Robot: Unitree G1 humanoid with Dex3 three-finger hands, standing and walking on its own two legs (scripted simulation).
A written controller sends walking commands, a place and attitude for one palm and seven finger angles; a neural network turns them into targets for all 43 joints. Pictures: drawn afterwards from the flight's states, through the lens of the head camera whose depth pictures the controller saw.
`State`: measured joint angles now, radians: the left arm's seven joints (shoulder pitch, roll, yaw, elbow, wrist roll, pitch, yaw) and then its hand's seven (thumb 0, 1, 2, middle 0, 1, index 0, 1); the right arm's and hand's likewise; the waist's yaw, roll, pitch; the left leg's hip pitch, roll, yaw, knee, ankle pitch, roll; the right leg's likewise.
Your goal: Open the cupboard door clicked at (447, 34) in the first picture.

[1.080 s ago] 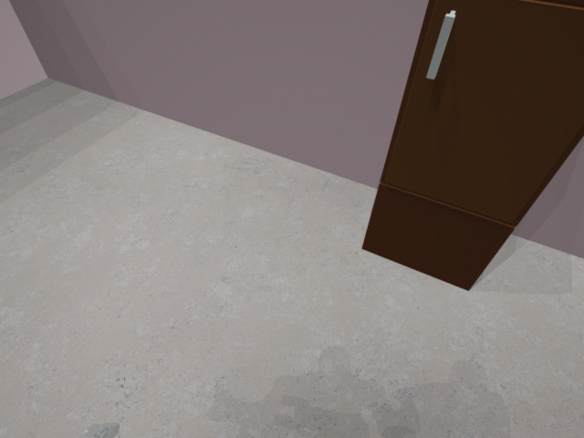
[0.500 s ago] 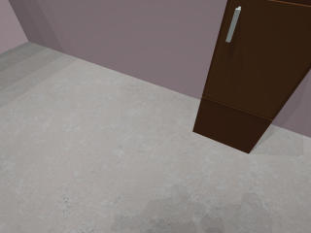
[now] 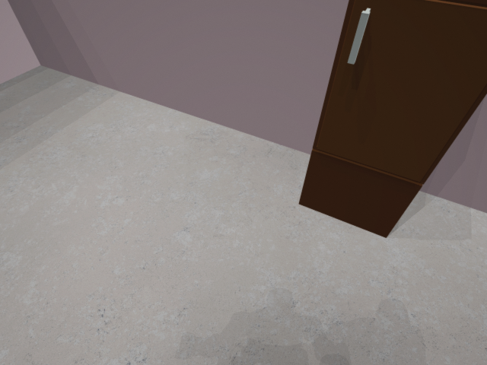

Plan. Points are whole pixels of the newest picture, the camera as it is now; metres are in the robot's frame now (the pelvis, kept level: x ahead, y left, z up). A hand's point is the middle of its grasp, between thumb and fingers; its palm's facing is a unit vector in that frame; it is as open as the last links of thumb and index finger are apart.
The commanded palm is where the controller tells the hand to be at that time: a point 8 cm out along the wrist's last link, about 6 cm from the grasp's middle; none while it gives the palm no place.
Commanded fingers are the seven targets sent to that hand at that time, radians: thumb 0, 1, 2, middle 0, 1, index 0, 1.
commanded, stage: look at it before walking up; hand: left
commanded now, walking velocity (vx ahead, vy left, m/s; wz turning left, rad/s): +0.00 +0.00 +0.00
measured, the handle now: (359, 36) +0.98 -0.29 +0.13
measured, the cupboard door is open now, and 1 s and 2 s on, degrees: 0 0 0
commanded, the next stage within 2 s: walk to a spot facing it in 0.36 s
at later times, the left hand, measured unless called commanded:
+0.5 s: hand out of the picture +0.08 +0.24 -0.15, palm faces -0.03 -0.94 -0.34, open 7.4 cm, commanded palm none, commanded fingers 0.00 0.90 0.90 -0.20 -0.30 -0.20 -0.30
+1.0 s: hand out of the picture +0.06 +0.15 -0.17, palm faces -0.16 -0.95 -0.26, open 7.3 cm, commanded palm none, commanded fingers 0.00 0.90 0.90 -0.20 -0.30 -0.20 -0.30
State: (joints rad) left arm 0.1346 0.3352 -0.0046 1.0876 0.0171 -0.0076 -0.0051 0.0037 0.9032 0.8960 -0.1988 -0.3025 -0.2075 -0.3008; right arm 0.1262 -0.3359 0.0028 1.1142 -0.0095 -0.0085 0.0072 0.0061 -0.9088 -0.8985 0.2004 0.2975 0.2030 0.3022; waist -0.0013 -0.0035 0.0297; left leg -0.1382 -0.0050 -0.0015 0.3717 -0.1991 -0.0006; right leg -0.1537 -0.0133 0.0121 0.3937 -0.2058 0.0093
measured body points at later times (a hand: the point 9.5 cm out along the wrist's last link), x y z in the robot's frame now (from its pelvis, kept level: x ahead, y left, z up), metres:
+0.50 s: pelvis +0.01 +0.00 +0.00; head +0.01 -0.01 +0.45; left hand +0.08 +0.29 -0.13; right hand +0.09 -0.30 -0.13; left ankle +0.00 +0.12 -0.75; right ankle +0.01 -0.12 -0.75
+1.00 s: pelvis +0.00 -0.04 -0.01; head +0.02 -0.07 +0.44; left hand +0.07 +0.20 -0.15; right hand +0.02 -0.30 -0.17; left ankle +0.01 +0.11 -0.67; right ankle -0.01 -0.11 -0.75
